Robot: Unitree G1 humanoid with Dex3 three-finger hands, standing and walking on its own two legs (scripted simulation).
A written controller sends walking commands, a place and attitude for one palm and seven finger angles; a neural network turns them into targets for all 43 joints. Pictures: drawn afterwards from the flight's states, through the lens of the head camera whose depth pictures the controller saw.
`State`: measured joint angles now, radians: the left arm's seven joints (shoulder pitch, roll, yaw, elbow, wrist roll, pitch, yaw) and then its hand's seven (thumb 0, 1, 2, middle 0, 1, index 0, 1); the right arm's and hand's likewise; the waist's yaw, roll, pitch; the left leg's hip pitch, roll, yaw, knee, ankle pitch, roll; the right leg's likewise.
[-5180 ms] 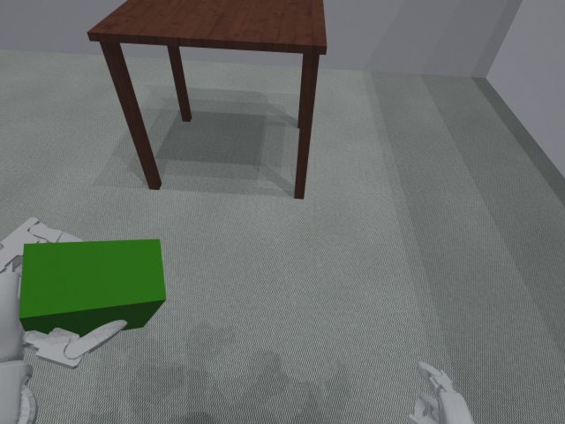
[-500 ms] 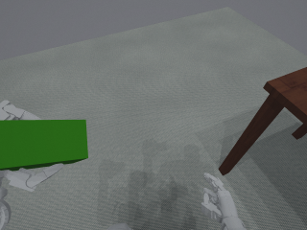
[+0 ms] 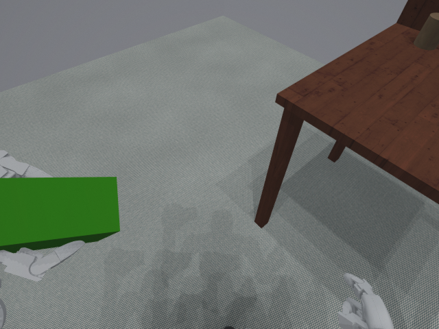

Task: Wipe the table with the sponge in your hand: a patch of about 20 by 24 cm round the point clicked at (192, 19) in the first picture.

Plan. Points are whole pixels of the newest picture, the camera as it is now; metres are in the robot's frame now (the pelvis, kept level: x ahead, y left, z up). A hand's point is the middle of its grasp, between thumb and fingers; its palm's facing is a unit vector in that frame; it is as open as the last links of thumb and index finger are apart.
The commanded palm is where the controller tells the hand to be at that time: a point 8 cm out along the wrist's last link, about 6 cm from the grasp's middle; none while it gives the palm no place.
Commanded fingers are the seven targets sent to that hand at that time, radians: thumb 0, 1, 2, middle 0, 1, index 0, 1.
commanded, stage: turn to face it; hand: left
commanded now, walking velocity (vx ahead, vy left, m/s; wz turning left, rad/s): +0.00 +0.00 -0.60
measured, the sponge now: (73, 215) +0.23 +0.21 +0.17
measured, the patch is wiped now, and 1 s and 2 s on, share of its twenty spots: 0.00 0.00 0.00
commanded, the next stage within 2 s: take the last steps up to it in 1.88 s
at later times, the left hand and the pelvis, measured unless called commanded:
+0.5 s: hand (161, 243) +0.19 +0.09 +0.18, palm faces +0.05 -0.84 -0.54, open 10.5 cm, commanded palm +0.15 +0.16 +0.19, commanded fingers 0.00 0.10 1.30 -1.20 -1.60 -1.20 -1.60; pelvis -0.09 -0.06 +0.00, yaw -19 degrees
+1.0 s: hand (257, 303) +0.14 -0.02 +0.17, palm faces -0.11 -0.86 -0.50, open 10.5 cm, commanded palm +0.10 +0.05 +0.19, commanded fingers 0.00 0.10 1.30 -1.20 -1.60 -1.20 -1.60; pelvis -0.19 -0.08 -0.01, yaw -35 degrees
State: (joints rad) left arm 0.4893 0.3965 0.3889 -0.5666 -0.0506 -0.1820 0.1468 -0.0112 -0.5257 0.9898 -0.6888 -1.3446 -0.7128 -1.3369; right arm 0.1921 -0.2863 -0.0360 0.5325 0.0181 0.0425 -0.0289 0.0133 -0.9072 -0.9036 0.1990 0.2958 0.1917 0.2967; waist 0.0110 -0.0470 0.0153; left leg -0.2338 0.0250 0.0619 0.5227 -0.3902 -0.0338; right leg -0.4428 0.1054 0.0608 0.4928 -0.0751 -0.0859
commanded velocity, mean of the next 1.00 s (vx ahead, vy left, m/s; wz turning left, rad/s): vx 0.00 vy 0.00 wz -0.60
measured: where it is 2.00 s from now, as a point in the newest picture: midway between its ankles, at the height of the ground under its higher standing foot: outside the picture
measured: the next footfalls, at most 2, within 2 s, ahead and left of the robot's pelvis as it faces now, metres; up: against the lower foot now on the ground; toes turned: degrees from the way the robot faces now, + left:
right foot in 0.26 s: +0.01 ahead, -0.15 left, +0.00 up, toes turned -18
left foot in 0.68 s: -0.04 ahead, +0.08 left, +0.00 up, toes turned -20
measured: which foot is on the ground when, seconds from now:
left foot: down 0.00-0.28, up 0.30-0.66, down 0.68-0.94, up 0.96-1.00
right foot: down 0.00-0.00, up 0.02-0.24, down 0.26-0.70, up 0.72-0.92, down 0.94-1.00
